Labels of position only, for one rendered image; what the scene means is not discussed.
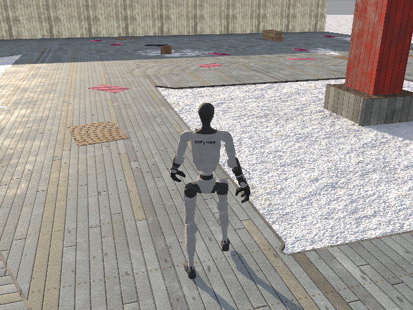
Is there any left robot forearm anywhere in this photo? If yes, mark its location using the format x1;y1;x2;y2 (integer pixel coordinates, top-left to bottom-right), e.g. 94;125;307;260
170;155;180;173

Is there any robot right foot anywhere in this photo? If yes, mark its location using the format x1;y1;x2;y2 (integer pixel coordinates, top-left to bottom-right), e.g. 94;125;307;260
221;239;230;251

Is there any right robot forearm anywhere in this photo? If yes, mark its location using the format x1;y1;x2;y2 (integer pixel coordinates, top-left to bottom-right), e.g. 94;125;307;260
232;158;248;188

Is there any robot right hand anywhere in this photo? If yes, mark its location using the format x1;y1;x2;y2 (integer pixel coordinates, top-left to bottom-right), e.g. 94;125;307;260
236;185;250;203

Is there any robot left hand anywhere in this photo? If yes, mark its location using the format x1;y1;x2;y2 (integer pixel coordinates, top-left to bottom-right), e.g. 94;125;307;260
170;170;185;182

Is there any robot left upper arm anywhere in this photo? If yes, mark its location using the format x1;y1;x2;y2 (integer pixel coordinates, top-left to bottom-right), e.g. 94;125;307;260
174;130;193;165

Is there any robot right upper arm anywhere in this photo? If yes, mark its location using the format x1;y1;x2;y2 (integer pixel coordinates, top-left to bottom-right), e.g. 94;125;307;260
219;130;237;168

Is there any robot torso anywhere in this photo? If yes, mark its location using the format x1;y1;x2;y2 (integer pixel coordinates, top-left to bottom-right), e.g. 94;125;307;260
191;128;221;194

